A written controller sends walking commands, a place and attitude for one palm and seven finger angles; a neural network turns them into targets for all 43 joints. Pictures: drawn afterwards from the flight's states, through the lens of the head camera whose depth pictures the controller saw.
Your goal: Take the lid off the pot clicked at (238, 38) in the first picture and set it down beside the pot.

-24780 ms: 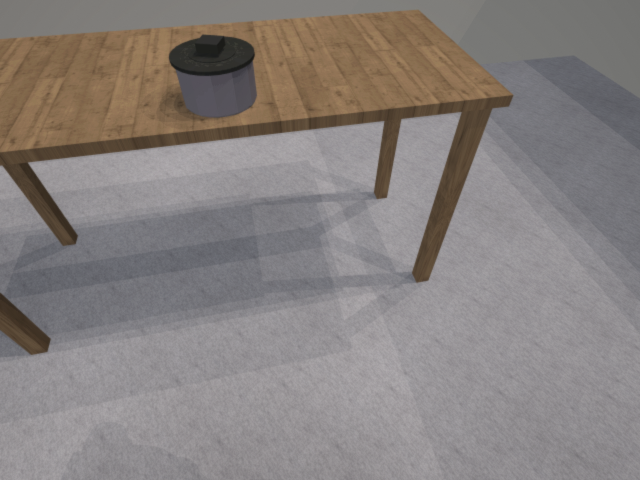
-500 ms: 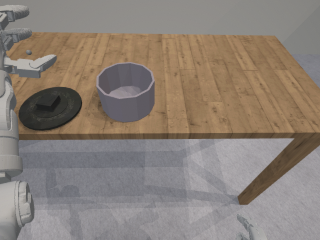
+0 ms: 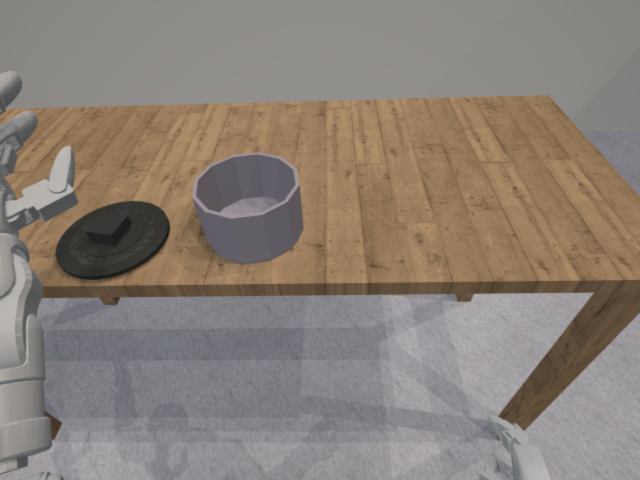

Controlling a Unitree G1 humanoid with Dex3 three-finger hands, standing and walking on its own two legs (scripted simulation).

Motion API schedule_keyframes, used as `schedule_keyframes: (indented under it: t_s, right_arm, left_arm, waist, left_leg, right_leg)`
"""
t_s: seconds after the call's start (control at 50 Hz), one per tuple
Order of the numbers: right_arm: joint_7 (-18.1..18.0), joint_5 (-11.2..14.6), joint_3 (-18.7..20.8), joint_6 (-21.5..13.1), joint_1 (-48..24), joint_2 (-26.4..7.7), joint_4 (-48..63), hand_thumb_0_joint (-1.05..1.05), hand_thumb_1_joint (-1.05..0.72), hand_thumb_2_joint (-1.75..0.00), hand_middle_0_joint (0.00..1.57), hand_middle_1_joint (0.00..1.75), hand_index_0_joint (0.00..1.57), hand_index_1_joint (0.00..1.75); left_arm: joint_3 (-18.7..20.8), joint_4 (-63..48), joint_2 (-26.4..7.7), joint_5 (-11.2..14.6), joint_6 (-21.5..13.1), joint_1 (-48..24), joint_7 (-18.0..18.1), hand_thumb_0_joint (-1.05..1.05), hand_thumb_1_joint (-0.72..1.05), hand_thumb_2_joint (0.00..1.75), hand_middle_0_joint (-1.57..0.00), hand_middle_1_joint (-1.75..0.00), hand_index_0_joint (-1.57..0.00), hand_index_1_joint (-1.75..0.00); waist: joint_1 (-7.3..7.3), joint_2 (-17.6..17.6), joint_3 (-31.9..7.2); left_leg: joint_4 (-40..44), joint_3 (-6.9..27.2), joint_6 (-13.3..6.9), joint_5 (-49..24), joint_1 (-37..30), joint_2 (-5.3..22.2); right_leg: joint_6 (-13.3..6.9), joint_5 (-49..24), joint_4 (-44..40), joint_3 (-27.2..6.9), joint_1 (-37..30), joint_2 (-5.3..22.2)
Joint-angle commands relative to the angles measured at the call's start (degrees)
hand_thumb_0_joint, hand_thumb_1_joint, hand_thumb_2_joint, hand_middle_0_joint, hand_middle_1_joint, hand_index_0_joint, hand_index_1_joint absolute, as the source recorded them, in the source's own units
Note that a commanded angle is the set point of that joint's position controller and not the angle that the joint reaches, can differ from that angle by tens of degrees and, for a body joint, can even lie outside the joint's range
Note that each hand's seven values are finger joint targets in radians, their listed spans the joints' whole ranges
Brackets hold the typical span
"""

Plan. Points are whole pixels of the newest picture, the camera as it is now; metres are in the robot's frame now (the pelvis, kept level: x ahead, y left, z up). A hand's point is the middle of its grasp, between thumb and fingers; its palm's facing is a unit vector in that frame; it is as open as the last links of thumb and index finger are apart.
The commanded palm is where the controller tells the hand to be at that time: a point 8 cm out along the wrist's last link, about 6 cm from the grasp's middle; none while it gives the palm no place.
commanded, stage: draw the hand back to the body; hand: left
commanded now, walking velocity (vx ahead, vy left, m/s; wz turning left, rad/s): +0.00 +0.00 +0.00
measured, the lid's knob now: (109, 227) +0.46 +0.39 +0.05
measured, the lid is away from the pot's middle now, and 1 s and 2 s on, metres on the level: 0.24 0.24 0.24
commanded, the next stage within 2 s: step back with the hand held close in 1.04 s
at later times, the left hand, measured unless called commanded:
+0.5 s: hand (25, 248) +0.24 +0.27 +0.25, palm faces +0.51 -0.83 -0.22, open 7.5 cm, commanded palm +0.18 +0.30 +0.25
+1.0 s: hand out of the picture +0.16 +0.26 +0.24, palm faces +0.48 -0.82 -0.32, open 7.4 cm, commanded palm +0.11 +0.30 +0.24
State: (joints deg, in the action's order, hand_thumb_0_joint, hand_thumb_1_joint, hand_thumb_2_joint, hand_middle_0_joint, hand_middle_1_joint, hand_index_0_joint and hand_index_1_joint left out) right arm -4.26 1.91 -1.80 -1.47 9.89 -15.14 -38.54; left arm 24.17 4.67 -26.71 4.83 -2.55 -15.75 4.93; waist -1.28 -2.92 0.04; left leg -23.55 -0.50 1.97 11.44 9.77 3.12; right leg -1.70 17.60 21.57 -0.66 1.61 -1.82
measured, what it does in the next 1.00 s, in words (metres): stands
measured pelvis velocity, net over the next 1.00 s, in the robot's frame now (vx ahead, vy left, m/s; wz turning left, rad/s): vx -0.02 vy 0.02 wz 0.01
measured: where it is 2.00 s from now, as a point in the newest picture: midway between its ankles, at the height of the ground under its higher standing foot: outside the picture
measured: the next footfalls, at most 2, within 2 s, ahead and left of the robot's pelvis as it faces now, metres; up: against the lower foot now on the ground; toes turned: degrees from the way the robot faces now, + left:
none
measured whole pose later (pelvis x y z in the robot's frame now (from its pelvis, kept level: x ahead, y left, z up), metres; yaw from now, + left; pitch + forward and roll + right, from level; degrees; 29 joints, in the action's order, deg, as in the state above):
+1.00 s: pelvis -0.02 +0.02 +0.00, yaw +1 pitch -7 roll -1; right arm -4.1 -0.9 -2.0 -6.8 8.7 -11.6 -39.0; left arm 21.9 -32.8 -20.3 5.7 -6.4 21.1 4.3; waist -4.4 -2.7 1.4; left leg -22.5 -0.4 0.9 9.7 6.0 2.1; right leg -0.2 14.9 18.3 -0.4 -3.3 -0.8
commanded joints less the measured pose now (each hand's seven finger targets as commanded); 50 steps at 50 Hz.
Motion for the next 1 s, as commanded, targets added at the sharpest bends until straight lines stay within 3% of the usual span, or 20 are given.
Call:
schedule_keyframes:
  t_s: [0.0, 0.04, 0.06, 0.14, 0.18, 0.3, 0.34, 0.42, 0.46, 0.7, 0.8, 0.86, 0.92, 0.98]
  right_arm:
    - [-0.55, 0.03, 2.22, -3.93, -8.41, -5.56, 9.24, 0.0, -0.9, -0.9, 0.2, 0.3, 0.2, 0.3]
    - [-0.6, -0.25, 2.19, -3.94, -8.01, -5.46, 8.41, 0.0, -0.9, -0.9, 0.2, 0.3, 0.2, 0.3]
    - [-0.58, -0.18, 2.27, -3.95, -8.38, -5.37, 8.57, 0.0, -0.9, -0.9, 0.2, 0.3, 0.2, 0.3]
    - [-0.66, -0.38, 2.11, -4.47, -9.47, -4.74, 9.03, 0.0, -0.9, -0.9, 0.2, 0.3, 0.2, 0.3]
    - [-0.66, -0.57, 2.13, -4.72, -9.47, -4.61, 8.75, 0.0, -0.9, -0.9, 0.2, 0.3, 0.2, 0.3]
    - [-0.72, -0.85, 2.15, -5.48, -10.52, -3.98, 8.96, 0.0, -0.9, -0.9, 0.2, 0.3, 0.2, 0.3]
    - [-0.79, -1.03, 2.09, -5.65, -10.63, -3.85, 8.78, 0.0, -0.9, -0.9, 0.2, 0.3, 0.2, 0.3]
    - [-0.84, -1.31, 2.16, -6.2, -11.01, -3.65, 8.78, 0.0, -0.9, -0.9, 0.2, 0.3, 0.2, 0.3]
    - [-0.89, -1.47, 2.1, -6.32, -11.09, -3.42, 8.76, 0.0, -0.9, -0.9, 0.2, 0.3, 0.2, 0.3]
    - [-0.27, -2.24, 2.11, -7.91, -11.35, -2.65, 9.19, 0.0, -0.9, -0.9, 0.2, 0.3, 0.2, 0.3]
    - [-0.07, -2.41, 2.17, -8.28, -11.05, -2.42, 9.28, 0.0, -0.9, -0.9, 0.2, 0.3, 0.2, 0.3]
    - [-0.09, -2.48, 2.24, -8.55, -11.04, -2.17, 9.56, 0.0, -0.9, -0.9, 0.2, 0.3, 0.2, 0.3]
    - [-0.4, -2.59, 2.16, -9.0, -10.75, -2.23, 8.94, 0.0, -0.9, -0.9, 0.2, 0.3, 0.2, 0.3]
    - [-0.61, -2.61, 2.13, -9.12, -10.56, -2.08, 8.8, 0.0, -0.9, -0.9, 0.2, 0.3, 0.2, 0.3]
  left_arm:
    - [4.5, -19.37, -15.9, 0.3, -4.59, -17.19, 0.29, 0.0, 0.7, 0.88, -0.25, -0.38, -0.25, -0.38]
    - [5.54, -15.79, -15.41, 0.67, -3.92, -13.13, 0.53, 0.0, 0.75, 0.89, -0.23, -0.36, -0.23, -0.36]
    - [5.19, -16.41, -14.68, 0.79, -3.82, -12.11, 0.37, 0.0, 0.78, 0.89, -0.23, -0.35, -0.23, -0.35]
    - [4.17, -22.22, -12.8, 1.07, -4.45, -10.12, 0.18, 0.0, 0.88, 0.9, -0.21, -0.31, -0.21, -0.31]
    - [5.32, -22.34, -12.68, 1.25, -4.42, -7.22, 0.32, 0.0, 0.9, 0.9, -0.2, -0.3, -0.2, -0.3]
    - [4.38, -28.97, -10.22, 1.43, -5.33, -1.66, 0.07, 0.0, 0.9, 0.9, -0.2, -0.3, -0.2, -0.3]
    - [4.16, -28.76, -9.44, 1.69, -5.26, 0.05, 0.19, 0.0, 0.9, 0.9, -0.2, -0.3, -0.2, -0.3]
    - [4.03, -32.37, -8.64, 1.57, -5.93, 3.83, 0.19, 0.0, 0.9, 0.9, -0.2, -0.3, -0.2, -0.3]
    - [4.17, -32.72, -8.08, 1.71, -5.93, 6.36, 0.15, 0.0, 0.9, 0.9, -0.2, -0.3, -0.2, -0.3]
    - [3.52, -44.48, -5.74, 1.32, -7.23, 20.54, -0.24, 0.0, 0.9, 0.9, -0.2, -0.3, -0.2, -0.3]
    - [4.15, -46.35, -5.23, 1.11, -6.97, 27.1, -0.1, 0.0, 0.9, 0.9, -0.2, -0.3, -0.2, -0.3]
    - [3.28, -48.45, -4.05, 1.15, -7.15, 29.77, -0.16, 0.0, 0.9, 0.9, -0.2, -0.3, -0.2, -0.3]
    - [4.22, -48.85, -5.29, 0.84, -7.33, 27.31, 0.37, 0.0, 0.9, 0.9, -0.2, -0.3, -0.2, -0.3]
    - [3.35, -47.82, -3.99, 0.85, -7.09, 28.15, 0.3, 0.0, 0.9, 0.9, -0.2, -0.3, -0.2, -0.3]
  waist:
    - [-0.9, -2.63, -13.04]
    - [-0.98, 1.79, -10.22]
    - [-1.06, 2.16, -9.67]
    - [-1.3, -1.63, -9.97]
    - [-1.57, 1.2, -9.03]
    - [-1.87, -1.41, -8.71]
    - [-1.78, 0.5, -7.18]
    - [-1.92, -1.24, -6.19]
    - [-2.15, 0.44, -5.61]
    - [-2.68, -1.47, -5.07]
    - [-2.87, -0.79, -3.0]
    - [-2.76, -0.28, -2.15]
    - [-2.43, -1.13, -1.19]
    - [-2.6, -0.45, -0.56]
  left_leg:
    - [-0.5, -3.75, -5.0, -17.17, -13.37, -3.2]
    - [-0.09, -3.6, -5.0, -15.57, -11.94, -3.08]
    - [0.18, -3.68, -4.98, -15.4, -11.82, -3.04]
    - [0.62, -3.68, -4.89, -15.4, -13.34, -3.14]
    - [0.93, -3.38, -4.9, -14.94, -12.82, -3.03]
    - [1.45, -3.38, -4.83, -14.93, -14.11, -2.99]
    - [1.99, -3.09, -4.78, -13.46, -13.57, -2.95]
    - [2.48, -3.0, -4.62, -12.33, -14.23, -2.77]
    - [2.83, -2.68, -4.56, -11.81, -13.73, -2.69]
    - [2.87, -2.07, -4.21, -11.67, -13.99, -2.37]
    - [3.03, -1.81, -4.03, -10.81, -13.14, -2.07]
    - [3.2, -1.74, -3.88, -8.7, -12.61, -1.88]
    - [3.24, -1.43, -3.84, -7.18, -12.54, -1.93]
    - [3.39, -1.24, -3.86, -6.69, -12.37, -1.91]
  right_leg:
    - [1.35, -28.22, -3.28, 1.7, 3.79, 0.8]
    - [1.65, -27.19, -3.85, 1.95, 4.76, 0.72]
    - [1.7, -27.14, -3.9, 1.95, 4.7, 0.74]
    - [1.44, -26.0, -4.42, 1.81, 4.71, 0.74]
    - [1.55, -25.48, -4.66, 1.94, 4.76, 0.63]
    - [1.36, -24.53, -5.48, 1.87, 4.47, 0.7]
    - [1.41, -22.37, -6.03, 2.06, 5.21, 0.65]
    - [1.21, -20.0, -6.78, 2.05, 5.7, 0.66]
    - [1.25, -19.08, -6.85, 2.17, 5.56, 0.62]
    - [1.02, -17.78, -7.34, 2.27, 5.05, 0.86]
    - [0.95, -16.32, -7.59, 2.52, 5.82, 0.78]
    - [1.06, -13.64, -8.23, 2.47, 6.7, 0.96]
    - [0.85, -11.79, -8.74, 2.42, 7.67, 0.87]
    - [0.85, -10.99, -8.77, 2.35, 7.66, 0.99]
